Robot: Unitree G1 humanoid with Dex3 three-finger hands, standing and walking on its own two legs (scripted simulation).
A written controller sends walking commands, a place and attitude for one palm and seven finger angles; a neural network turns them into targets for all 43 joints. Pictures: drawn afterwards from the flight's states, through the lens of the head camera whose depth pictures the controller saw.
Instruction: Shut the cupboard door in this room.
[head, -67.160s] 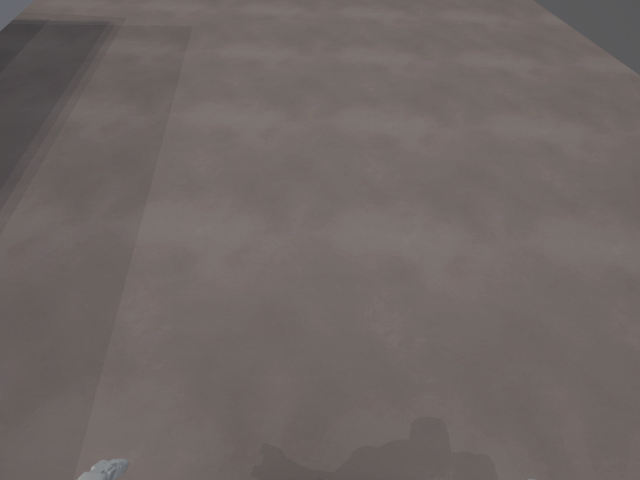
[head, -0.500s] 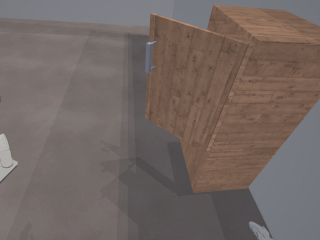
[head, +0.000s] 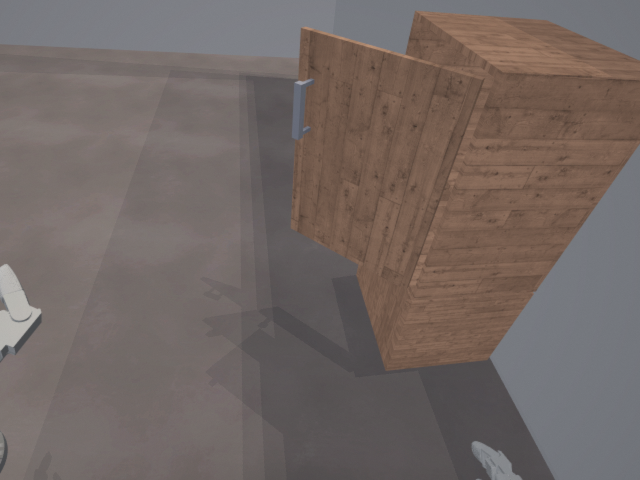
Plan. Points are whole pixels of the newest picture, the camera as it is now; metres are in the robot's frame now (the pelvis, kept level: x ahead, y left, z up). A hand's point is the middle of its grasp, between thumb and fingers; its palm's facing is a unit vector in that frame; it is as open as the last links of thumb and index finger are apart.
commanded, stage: stop stepping back and stand still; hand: left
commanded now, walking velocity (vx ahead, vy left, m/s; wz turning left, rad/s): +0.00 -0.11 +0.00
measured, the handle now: (303, 109) +0.92 +0.08 +0.08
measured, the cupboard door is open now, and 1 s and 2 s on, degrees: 46 46 46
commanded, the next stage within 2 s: let the arm hang, fingers relaxed in 0.20 s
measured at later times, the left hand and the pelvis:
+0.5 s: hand out of the picture +0.13 +0.24 -0.10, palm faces +0.04 -0.94 -0.33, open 7.4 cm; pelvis -0.02 +0.01 -0.01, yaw +2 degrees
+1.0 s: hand out of the picture -0.07 +0.22 -0.16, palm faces +0.06 -0.97 -0.24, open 7.3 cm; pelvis -0.01 +0.02 +0.02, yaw +2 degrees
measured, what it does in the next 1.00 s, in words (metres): steps on the spot: right foot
